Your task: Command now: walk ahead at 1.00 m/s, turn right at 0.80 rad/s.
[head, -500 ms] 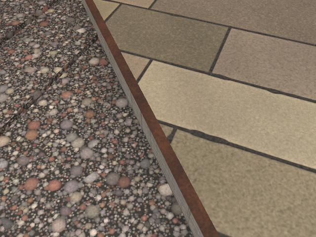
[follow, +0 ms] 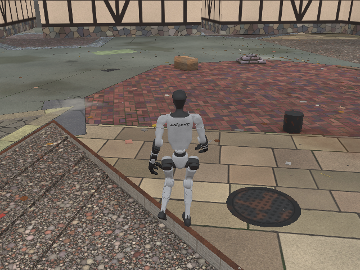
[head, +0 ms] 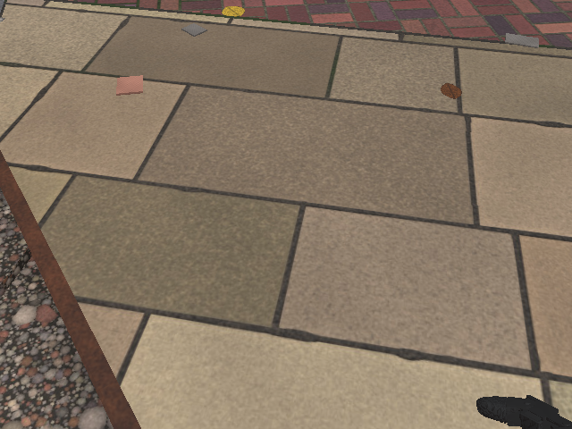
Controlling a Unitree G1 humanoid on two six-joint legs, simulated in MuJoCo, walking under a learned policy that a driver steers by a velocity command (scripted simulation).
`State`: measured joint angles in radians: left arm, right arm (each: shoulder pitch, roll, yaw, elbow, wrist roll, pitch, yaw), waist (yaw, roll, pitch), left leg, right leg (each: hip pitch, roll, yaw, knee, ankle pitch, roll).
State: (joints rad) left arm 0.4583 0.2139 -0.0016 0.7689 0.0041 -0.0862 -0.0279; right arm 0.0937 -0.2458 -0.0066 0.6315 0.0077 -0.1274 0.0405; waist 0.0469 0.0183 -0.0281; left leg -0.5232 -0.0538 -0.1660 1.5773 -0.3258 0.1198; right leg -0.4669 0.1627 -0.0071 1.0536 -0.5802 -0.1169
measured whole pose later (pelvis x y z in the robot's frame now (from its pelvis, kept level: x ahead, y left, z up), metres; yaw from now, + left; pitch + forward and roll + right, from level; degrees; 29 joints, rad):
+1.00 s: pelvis +0.93 -0.27 +0.05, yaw -60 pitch +1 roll -1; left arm 0.46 0.28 0.09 0.74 -0.04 -0.06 0.02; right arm 0.00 -0.28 -0.02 0.51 0.04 -0.13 -0.01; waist 0.10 0.01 0.00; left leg -0.57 0.07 -0.17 0.58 -0.04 -0.09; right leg -0.04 0.12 0.28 0.60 -0.55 -0.08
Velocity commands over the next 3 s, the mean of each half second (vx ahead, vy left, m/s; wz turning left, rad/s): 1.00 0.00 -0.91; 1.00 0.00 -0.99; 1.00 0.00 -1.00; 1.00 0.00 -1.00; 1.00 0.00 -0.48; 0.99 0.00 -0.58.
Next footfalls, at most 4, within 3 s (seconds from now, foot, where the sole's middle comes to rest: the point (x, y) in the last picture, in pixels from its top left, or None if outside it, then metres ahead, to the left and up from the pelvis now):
0.24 left None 0.44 0.15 -0.70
0.64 right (410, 343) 0.76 -0.24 -0.70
1.02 left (428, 216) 1.21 -0.35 -0.70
1.48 right None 1.07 -0.81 -0.70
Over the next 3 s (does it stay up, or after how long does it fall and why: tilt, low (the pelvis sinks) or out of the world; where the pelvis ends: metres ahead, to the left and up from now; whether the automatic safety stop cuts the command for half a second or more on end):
stays up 0.53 -1.76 0.06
